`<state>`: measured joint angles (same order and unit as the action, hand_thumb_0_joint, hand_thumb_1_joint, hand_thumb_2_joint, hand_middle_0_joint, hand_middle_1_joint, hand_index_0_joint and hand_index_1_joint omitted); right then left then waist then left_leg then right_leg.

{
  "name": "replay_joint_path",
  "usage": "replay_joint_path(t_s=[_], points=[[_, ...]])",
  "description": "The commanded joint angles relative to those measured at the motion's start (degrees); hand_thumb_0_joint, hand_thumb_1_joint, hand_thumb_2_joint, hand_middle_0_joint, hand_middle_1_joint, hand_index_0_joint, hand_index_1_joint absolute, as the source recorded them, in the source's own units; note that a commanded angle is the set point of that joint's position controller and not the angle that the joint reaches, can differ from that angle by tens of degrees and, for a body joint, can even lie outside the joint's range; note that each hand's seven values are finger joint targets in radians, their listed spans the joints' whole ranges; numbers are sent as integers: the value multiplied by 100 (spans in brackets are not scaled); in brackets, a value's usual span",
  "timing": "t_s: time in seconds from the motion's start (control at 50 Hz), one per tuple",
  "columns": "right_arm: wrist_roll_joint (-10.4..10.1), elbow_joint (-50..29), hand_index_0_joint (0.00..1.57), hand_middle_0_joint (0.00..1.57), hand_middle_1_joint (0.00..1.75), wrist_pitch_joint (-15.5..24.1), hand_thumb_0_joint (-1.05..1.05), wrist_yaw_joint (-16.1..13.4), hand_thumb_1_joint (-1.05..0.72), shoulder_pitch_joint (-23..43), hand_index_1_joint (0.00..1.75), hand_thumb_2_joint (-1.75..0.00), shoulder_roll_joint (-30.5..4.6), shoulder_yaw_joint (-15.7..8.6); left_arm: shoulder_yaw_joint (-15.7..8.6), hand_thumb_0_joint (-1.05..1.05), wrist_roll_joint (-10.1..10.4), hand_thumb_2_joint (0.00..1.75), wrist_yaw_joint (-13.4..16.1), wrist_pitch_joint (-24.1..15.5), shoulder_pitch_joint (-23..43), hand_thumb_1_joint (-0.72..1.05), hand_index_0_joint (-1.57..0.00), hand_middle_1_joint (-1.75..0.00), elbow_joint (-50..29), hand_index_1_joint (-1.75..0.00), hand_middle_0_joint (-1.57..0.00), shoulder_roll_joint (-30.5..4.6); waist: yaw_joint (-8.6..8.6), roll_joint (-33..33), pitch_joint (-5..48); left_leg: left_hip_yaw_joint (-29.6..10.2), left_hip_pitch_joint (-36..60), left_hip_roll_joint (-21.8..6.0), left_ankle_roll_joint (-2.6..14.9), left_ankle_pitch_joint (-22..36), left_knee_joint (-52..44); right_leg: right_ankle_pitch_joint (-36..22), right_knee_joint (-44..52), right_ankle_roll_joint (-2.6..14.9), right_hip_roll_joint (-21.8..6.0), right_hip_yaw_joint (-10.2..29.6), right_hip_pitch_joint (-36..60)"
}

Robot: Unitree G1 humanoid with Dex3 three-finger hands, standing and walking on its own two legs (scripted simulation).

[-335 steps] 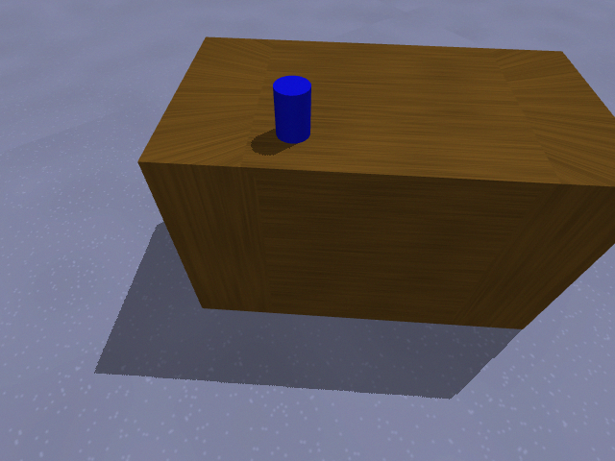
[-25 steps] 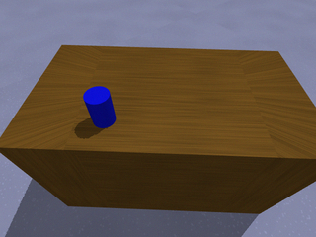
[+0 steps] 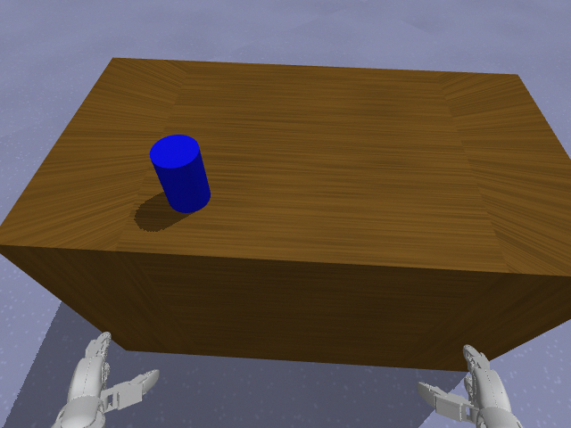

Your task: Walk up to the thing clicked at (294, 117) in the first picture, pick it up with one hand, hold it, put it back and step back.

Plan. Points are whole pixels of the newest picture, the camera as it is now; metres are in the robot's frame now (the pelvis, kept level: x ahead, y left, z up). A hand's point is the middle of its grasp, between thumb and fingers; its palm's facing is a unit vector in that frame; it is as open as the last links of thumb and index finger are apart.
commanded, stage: rise first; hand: left
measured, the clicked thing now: (182, 175) +0.52 +0.21 -0.01
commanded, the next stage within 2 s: go down in 1.44 s
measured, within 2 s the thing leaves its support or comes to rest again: neither
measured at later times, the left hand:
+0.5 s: hand (104, 354) +0.20 +0.25 -0.01, palm faces +0.28 -0.90 -0.34, open 17.4 cm
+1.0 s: hand (81, 351) +0.19 +0.25 +0.05, palm faces +0.31 -0.87 -0.38, open 17.6 cm
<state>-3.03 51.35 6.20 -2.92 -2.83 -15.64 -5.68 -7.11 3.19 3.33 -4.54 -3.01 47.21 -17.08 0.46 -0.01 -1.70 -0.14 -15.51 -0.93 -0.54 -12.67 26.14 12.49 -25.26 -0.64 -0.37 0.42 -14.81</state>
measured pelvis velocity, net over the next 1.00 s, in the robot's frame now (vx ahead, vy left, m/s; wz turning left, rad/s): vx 0.02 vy -0.01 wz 0.03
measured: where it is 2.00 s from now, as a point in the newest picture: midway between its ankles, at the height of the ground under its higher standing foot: outside the picture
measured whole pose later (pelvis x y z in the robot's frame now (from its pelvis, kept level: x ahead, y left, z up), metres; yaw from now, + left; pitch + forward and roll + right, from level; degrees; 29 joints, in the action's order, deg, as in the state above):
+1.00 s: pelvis +0.02 -0.01 +0.00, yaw +1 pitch -3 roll +0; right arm -1.1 37.9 5.2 -2.6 -13.0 -13.2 -7.0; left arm -13.1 2.9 1.6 -9.1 -26.3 -1.7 -17.6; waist 2.7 -2.4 -2.0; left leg -1.5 -7.9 -0.7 -1.0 -13.5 23.9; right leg 14.3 -23.8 -0.2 -0.6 -1.1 -7.0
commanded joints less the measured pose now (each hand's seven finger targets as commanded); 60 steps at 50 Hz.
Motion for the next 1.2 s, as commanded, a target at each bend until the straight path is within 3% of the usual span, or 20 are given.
replay_joint_path(t_s=[0.0,0.04,0.12,0.2,0.36,0.48,0.5,0.54,0.62,0.66,0.72,0.76,0.8,0.94,0.98,1.02,1.1,1.12,1.16,1.18], points=[[10,-951,5,5,5,26,0,-68,15,-571,5,-13,-730,-183,-592,0,-40,12,120,-106,-697,-12,-6,-5,-1195,-4,-6,-1202,120,-179,1116,290,534,153,70,1102,-383,-1052,427,91,18,-181,560],[-3,-1324,5,5,5,6,0,-60,24,-628,5,-10,-700,-197,-393,0,-1,10,79,-96,-799,-21,-5,-5,-1669,-4,-5,-873,42,-131,963,312,555,134,65,1029,-423,-983,445,88,29,-207,484],[-8,-2494,5,5,5,113,0,-111,40,76,5,-6,-776,-98,-453,0,-5,7,164,-216,-177,-41,-3,-4,-2923,-4,-4,-1059,76,-36,857,265,527,93,77,733,-546,-693,517,96,13,-197,533],[69,-2503,5,5,5,174,0,-160,48,-582,5,-4,-766,-174,-567,0,-37,2,223,-255,-668,-58,-5,-4,-3447,-5,-5,-1054,53,-238,732,230,641,52,44,856,-554,-770,483,122,66,-242,603],[130,-2311,5,5,5,159,0,-126,51,-1086,5,-3,-559,-195,-700,0,-35,2,144,-299,-1434,-57,-5,-5,-4285,-5,-5,-933,52,-184,496,256,828,79,82,1138,-500,-1081,477,114,58,-276,655],[133,-2430,5,5,5,169,0,-56,52,-703,5,-3,-480,-185,-831,0,-20,2,53,-425,-1546,-56,-4,-4,-5082,-4,-4,-986,167,-214,537,220,896,61,70,1357,-493,-1219,429,127,69,-302,795],[146,-2464,5,5,5,174,0,-89,52,-584,5,-3,-695,-380,-960,0,-18,2,73,-411,-1649,-57,-4,-4,-4943,-5,-5,-1064,168,-183,592,215,892,68,78,1383,-473,-1247,440,117,49,-299,823],[160,-2435,5,5,5,165,0,-77,51,-592,5,-3,-545,-252,-910,0,-25,2,41,-442,-1736,-58,-4,-4,-5113,-5,-5,-971,195,-110,591,220,934,81,98,1464,-453,-1369,428,97,25,-291,872],[189,-2474,5,5,5,146,0,-93,51,-544,5,-3,-772,-469,-1074,0,-35,2,37,-519,-1805,-58,-4,-4,-5415,-5,-5,-1109,202,-187,682,215,1007,85,87,1519,-459,-1423,421,105,25,-291,951],[180,-2463,5,5,5,135,0,-64,52,-658,5,-3,-485,-249,-1002,0,-36,2,4,-571,-1881,-58,-4,-4,-5509,-4,-4,-1011,187,-98,634,209,998,95,108,1556,-430,-1482,421,81,16,-305,972],[200,-2307,5,5,5,123,0,-89,52,-592,5,-3,-664,-466,-1097,0,-33,2,-4,-612,-1855,-57,-4,-3,-5602,-4,-4,-1097,181,-182,507,232,961,115,109,1368,-468,-1322,466,75,-19,-294,845],[187,-2153,5,5,5,112,0,-44,51,-669,5,-3,-373,-214,-1074,0,-26,2,-42,-658,-1878,-59,-4,-4,-5688,-5,-5,-1031,227,-198,347,230,865,126,120,1203,-483,-1157,484,75,-21,-309,777],[194,-2107,5,5,5,125,0,-68,51,-631,5,-3,-649,-474,-1233,0,-8,3,-46,-703,-1934,-59,-4,-4,-5787,-5,-5,-1186,191,-187,336,231,877,133,128,1079,-504,-1021,522,80,-25,-303,708],[190,-2173,5,5,5,189,0,-27,51,-517,5,-4,-379,-283,-1202,0,-20,4,-84,-861,-1977,-60,-4,-4,-6110,-5,-5,-1083,222,-158,448,193,918,136,139,1108,-486,-1042,482,76,-26,-331,822],[193,-2244,5,5,5,207,0,-59,51,-483,5,-4,-670,-516,-1224,0,-16,4,-87,-879,-2011,-59,-4,-4,-6086,-5,-5,-1127,152,-76,409,191,913,137,144,1041,-481,-989,487,67,-22,-325,736],[182,-2214,5,5,5,218,0,-30,52,-509,5,-4,-397,-285,-1233,0,-17,4,-99,-932,-1988,-59,-4,-4,-6263,-5,-5,-1114,200,-184,389,201,922,168,155,944,-509,-876,519,71,-42,-321,714],[214,-2235,5,5,5,257,0,-59,52,-563,5,-4,-718,-562,-1341,0,-26,5,-88,-995,-2113,-60,-3,-4,-6292,-6,-5,-1185,181,-43,381,176,880,143,155,843,-530,-761,528,81,-20,-343,737],[195,-2316,5,5,5,261,0,-33,51,-515,5,-4,-487,-359,-1268,0,-36,5,-100,-1026,-2101,-60,-4,-4,-6378,-6,-5,-1112,237,-86,406,168,894,142,145,860,-552,-754,523,91,-16,-354,768],[203,-2218,5,5,5,283,0,-46,52,-532,5,-4,-745,-598,-1330,0,-22,6,-93,-1063,-2015,-60,-3,-4,-6408,-6,-5,-1154,194,-183,293,141,831,112,118,740,-608,-632,502,115,31,-379,703],[201,-2121,5,5,5,285,0,-27,51,-619,5,-5,-560,-470,-1250,0,-30,5,-104,-1068,-1989,-60,-4,-4,-6364,-6,-5,-1077,167,-227,236,138,809,108,114,693,-617,-587,517,115,34,-384,678]])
